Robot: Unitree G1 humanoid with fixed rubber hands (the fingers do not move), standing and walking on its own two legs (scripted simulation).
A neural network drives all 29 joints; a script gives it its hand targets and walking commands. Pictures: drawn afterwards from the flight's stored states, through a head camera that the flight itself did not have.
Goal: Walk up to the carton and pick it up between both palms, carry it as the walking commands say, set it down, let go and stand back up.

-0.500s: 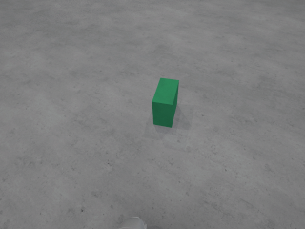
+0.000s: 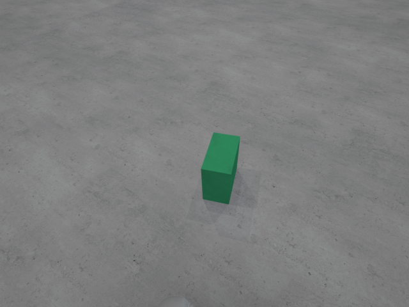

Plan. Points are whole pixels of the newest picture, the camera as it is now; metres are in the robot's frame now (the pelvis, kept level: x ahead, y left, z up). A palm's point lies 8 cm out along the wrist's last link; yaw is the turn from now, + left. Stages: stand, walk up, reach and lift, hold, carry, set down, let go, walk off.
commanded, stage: walk up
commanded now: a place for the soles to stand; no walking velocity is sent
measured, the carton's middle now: (221, 168) +0.92 -0.01 -0.61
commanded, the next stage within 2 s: none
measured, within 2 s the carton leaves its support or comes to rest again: neither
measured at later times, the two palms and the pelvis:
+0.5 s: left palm (73, 248) +0.26 +0.34 -0.09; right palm (373, 279) +0.21 -0.32 -0.10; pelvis +0.17 +0.02 -0.01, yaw -2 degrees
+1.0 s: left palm (92, 193) +0.41 +0.35 -0.09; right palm (348, 216) +0.35 -0.31 -0.08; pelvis +0.32 +0.03 +0.00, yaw -3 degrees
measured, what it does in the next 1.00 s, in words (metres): walks ahead: left foot, then right foot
